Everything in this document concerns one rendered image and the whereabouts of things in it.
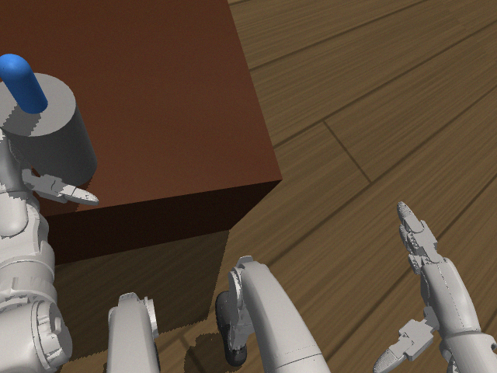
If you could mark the right robot foot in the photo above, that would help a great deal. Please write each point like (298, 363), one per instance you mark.
(233, 357)

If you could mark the right robot hand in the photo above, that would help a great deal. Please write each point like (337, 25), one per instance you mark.
(449, 308)

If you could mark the right robot arm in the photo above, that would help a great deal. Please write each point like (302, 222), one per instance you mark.
(469, 352)

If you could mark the bottle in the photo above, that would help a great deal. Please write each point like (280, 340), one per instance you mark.
(40, 116)

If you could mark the left robot hand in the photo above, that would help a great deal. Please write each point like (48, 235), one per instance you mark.
(16, 174)

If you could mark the left robot arm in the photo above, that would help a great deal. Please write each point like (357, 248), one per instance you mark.
(33, 336)

